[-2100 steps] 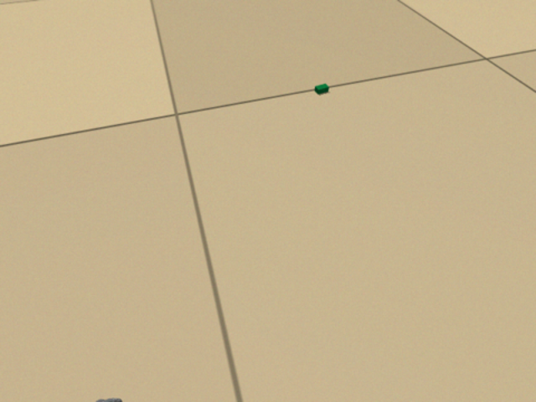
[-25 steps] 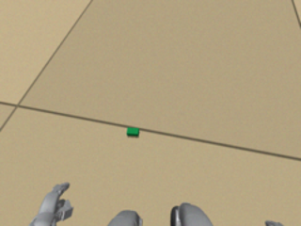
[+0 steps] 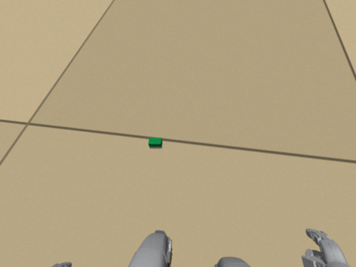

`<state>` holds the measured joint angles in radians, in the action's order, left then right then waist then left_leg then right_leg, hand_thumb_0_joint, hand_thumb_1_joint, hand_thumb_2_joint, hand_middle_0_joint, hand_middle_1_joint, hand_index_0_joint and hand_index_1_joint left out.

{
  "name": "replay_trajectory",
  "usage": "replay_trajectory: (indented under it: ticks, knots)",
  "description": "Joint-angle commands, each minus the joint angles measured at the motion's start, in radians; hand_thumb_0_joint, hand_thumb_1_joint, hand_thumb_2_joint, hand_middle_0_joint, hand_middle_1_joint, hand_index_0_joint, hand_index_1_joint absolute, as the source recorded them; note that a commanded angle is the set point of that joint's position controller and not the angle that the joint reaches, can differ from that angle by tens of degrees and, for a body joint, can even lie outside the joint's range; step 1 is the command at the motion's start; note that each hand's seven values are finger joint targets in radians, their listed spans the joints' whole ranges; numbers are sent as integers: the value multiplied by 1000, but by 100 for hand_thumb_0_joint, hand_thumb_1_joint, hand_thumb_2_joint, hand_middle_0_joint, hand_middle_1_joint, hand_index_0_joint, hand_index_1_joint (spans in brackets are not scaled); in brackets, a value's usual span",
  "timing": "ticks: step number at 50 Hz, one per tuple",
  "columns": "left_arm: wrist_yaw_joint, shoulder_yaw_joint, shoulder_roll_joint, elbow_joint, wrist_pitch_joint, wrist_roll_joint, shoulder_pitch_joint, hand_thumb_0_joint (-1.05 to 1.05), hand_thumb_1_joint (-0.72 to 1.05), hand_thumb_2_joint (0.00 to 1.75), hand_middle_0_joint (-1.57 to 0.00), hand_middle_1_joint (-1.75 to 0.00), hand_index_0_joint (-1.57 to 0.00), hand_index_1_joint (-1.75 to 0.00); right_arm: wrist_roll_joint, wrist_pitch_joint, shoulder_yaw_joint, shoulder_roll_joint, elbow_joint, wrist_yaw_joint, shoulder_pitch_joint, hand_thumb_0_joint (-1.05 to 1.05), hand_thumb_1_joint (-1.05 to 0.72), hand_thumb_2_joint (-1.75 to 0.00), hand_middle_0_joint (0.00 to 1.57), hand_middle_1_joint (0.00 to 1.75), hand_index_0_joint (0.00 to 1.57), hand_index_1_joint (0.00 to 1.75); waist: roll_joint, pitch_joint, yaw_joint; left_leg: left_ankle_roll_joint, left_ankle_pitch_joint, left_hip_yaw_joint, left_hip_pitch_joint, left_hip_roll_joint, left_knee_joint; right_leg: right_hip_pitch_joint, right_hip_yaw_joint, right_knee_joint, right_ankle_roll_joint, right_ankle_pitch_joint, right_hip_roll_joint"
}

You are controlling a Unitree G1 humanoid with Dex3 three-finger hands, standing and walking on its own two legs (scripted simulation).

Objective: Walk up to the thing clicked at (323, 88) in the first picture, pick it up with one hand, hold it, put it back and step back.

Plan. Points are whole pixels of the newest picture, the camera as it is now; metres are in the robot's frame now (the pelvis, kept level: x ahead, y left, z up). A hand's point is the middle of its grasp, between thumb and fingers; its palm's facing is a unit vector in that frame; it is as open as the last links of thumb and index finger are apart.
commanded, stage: step back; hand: left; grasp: from above
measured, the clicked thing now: (155, 142) +0.85 +0.25 -0.73
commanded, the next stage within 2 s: stand in 1.60 s
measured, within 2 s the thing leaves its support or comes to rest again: neither
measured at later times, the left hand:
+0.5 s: hand out of the picture -0.07 +0.26 -0.13, palm faces +0.05 -0.93 -0.37, open 7.3 cm
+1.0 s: hand out of the picture -0.21 +0.27 -0.13, palm faces +0.06 -0.91 -0.41, open 7.3 cm
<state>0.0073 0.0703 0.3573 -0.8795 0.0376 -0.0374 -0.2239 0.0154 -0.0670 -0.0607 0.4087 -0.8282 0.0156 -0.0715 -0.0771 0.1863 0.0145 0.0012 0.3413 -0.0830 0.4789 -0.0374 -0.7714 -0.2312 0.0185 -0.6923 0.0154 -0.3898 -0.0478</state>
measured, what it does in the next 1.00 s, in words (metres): walks backwards: left foot, then right foot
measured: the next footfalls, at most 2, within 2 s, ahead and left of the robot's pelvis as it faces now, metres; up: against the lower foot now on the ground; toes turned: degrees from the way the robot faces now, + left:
left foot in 0.30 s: -0.09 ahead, +0.12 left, +0.00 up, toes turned +2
right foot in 0.62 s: -0.21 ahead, -0.15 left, +0.00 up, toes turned +2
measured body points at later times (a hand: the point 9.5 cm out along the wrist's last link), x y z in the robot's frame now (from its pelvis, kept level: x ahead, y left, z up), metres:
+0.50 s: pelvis -0.17 -0.01 +0.01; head -0.13 +0.01 +0.46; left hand -0.07 +0.31 -0.11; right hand -0.07 -0.31 -0.10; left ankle -0.13 +0.12 -0.71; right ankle -0.20 -0.15 -0.63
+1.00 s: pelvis -0.25 -0.01 +0.01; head -0.23 -0.01 +0.46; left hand -0.21 +0.32 -0.10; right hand -0.18 -0.32 -0.12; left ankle -0.24 +0.11 -0.72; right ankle -0.26 -0.14 -0.70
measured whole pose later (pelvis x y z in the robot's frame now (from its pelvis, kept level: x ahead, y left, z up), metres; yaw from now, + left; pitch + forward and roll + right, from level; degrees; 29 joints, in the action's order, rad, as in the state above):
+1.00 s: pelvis -0.25 -0.01 +0.01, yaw +3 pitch -3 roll +2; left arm 0.01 0.07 0.40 -0.96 0.00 -0.04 -0.23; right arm 0.05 0.01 -0.07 0.36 -1.00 -0.03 -0.24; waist 0.03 0.09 0.02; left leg -0.01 0.28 -0.02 0.22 0.05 -0.55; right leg -0.27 0.03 -0.76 0.02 -0.44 0.05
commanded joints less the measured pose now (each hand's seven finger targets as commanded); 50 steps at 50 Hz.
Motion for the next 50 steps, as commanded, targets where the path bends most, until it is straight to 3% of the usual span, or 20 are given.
replay_trajectory:
  ticks: [1,3,8,11,14,16,17,18,21,27,30,32,33,34,37,43,46,47,48,50]
  knots:
    - [-28,90,349,151,-28,-7,117,0,90,90,-20,-30,-20,-30,-12,17,-63,224,60,12,-28,0,-90,-90,20,30,20,30,274,-57,-7,-3,176,-124,-79,114,-438,-348,446,432,236,58,400]
    - [-33,80,264,153,-29,-5,178,0,90,90,-20,-30,-20,-30,-20,25,-45,167,19,12,-111,0,-90,-90,20,30,20,30,202,-102,-57,0,100,-98,-6,180,-443,-165,176,297,142,306,243]
    - [-48,80,242,144,-21,-11,12,0,90,90,-20,-30,-20,-30,-5,47,-22,133,48,22,-79,0,-90,-90,20,30,20,30,254,-192,46,29,188,-26,80,121,-176,194,184,197,176,537,263]
    - [-53,77,252,162,-8,-2,26,0,90,90,-20,-30,-20,-30,5,52,-28,135,39,19,-120,0,-90,-90,20,30,20,30,288,-256,36,13,170,26,-38,59,81,229,205,133,177,621,306]
    - [-44,59,250,177,15,15,77,0,90,90,-20,-30,-20,-30,14,49,-50,157,-14,14,-218,0,-90,-90,20,30,20,30,222,-273,-7,-13,-147,80,-270,75,397,61,158,37,109,482,253]
    - [-39,40,184,189,16,29,65,0,90,90,-20,-30,-20,-30,36,43,-81,296,10,10,-172,0,-90,-90,20,30,20,30,-120,-259,0,-153,-343,-357,-385,-249,430,-277,14,-205,13,-40,25]
    - [-55,61,233,196,14,25,145,0,90,90,-20,-30,-20,-30,30,41,-87,377,38,1,-127,0,-90,-90,20,30,20,30,-200,-227,-62,-312,-314,-475,-146,-376,471,-202,70,-405,-9,-297,-11]
    - [-54,68,262,175,16,18,154,0,90,90,-20,-30,-20,-30,28,52,-85,345,44,9,-58,0,-90,-90,20,30,20,30,-160,-158,-37,-333,-275,-488,-18,-400,493,-141,160,-534,-3,-261,15]
    - [-38,66,232,113,19,39,45,0,90,90,-20,-30,-20,-30,40,51,-40,211,67,14,30,0,-90,-90,20,30,20,30,-36,-148,45,-207,-387,-118,-110,-175,389,-200,158,-615,6,-104,-49]
    - [-22,36,199,84,-38,23,28,0,90,90,-20,-30,-20,-30,25,49,-53,202,31,1,-73,0,-90,-90,20,30,20,30,-107,-248,-35,-213,-54,-123,-425,-172,330,-168,42,17,-27,-141,50]
    - [-30,49,194,-16,-68,9,-71,0,90,90,-20,-30,-20,-30,22,21,-53,216,6,-10,-77,0,-90,-90,20,30,20,30,-72,-255,-2,-157,-58,-52,-284,-127,187,94,-23,443,3,45,11]
    - [-36,76,313,-19,-83,-17,-58,0,90,90,-20,-30,-20,-30,11,28,-14,95,35,-13,-89,0,-90,-90,20,30,20,30,245,-188,-6,-35,170,19,116,46,-32,196,439,412,72,-18,255]
    - [-37,94,402,27,-76,-23,32,0,90,90,-20,-30,-20,-30,16,28,-35,156,45,-1,-8,0,-90,-90,20,30,20,30,249,-126,44,-1,223,-74,28,27,-96,-121,591,465,218,-282,439]
    - [-36,87,397,41,-74,-18,121,0,90,90,-20,-30,-20,-30,15,30,-61,210,13,-2,-8,0,-90,-90,20,30,20,30,246,-33,18,3,174,-110,-105,-3,-185,-345,604,502,236,-440,458]
    - [-35,58,262,31,-91,-5,136,0,90,90,-20,-30,-20,-30,-3,50,-40,161,-30,-21,-48,0,-90,-90,20,30,20,30,170,-22,-22,8,43,-58,-39,69,-132,-130,251,399,140,-44,255]
    - [-16,77,307,2,-83,-10,23,0,90,90,-20,-30,-20,-30,17,84,-35,155,-41,-33,-50,0,-90,-90,20,30,20,30,284,-93,40,19,142,50,-65,48,137,48,256,381,158,-134,290]
    - [-7,47,255,20,-64,-1,44,0,90,90,-20,-30,-20,-30,19,107,-58,159,-90,-27,-147,0,-90,-90,20,30,20,30,191,-157,-15,-13,-17,69,-347,79,411,-42,129,195,110,49,226]
    - [-7,30,202,16,-65,4,16,0,90,90,-20,-30,-20,-30,27,117,-71,178,-101,-21,-187,0,-90,-90,20,30,20,30,91,-219,-25,-37,-13,-77,-492,-9,448,-132,75,30,71,116,177]
    - [-5,14,142,33,-68,20,39,0,90,90,-20,-30,-20,-30,32,122,-90,262,-99,-18,-215,0,-90,-90,20,30,20,30,-116,-232,-43,-137,87,-420,-567,-219,512,-341,-50,-178,18,-52,37]
    - [-14,48,266,26,-70,14,103,0,90,90,-20,-30,-20,-30,18,118,-103,323,-96,-21,-215,0,-90,-90,20,30,20,30,-43,-127,-61,-294,253,-528,-356,-334,545,-317,46,-264,24,-198,99]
